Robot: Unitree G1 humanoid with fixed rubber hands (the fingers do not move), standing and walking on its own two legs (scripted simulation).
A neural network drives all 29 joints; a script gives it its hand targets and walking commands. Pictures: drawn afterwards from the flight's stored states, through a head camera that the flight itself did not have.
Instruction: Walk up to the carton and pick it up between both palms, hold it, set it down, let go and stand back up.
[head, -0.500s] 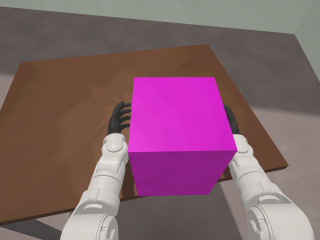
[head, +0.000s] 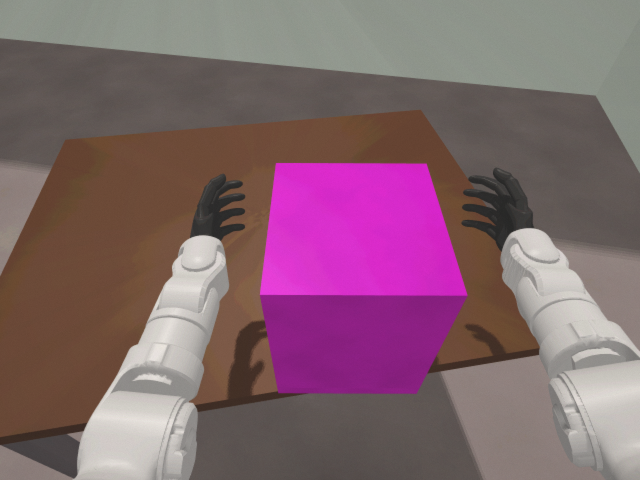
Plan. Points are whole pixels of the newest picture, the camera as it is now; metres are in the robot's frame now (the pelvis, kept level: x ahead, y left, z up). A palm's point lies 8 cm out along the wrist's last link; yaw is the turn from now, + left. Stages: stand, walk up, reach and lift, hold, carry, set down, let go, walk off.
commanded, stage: set down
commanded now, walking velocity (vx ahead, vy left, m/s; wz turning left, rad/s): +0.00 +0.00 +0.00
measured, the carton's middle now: (349, 283) +0.39 +0.01 +0.04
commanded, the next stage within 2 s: none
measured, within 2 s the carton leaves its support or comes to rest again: neither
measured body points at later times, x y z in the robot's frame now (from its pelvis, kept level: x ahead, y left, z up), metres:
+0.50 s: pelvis +0.00 -0.01 +0.00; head +0.01 +0.00 +0.45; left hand +0.42 +0.22 +0.20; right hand +0.45 -0.20 +0.21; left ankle +0.00 +0.11 -0.74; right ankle +0.02 -0.09 -0.74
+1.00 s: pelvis +0.00 +0.00 +0.01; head +0.00 +0.01 +0.46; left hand +0.36 +0.22 +0.14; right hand +0.38 -0.21 +0.15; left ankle +0.00 +0.11 -0.74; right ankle +0.02 -0.09 -0.74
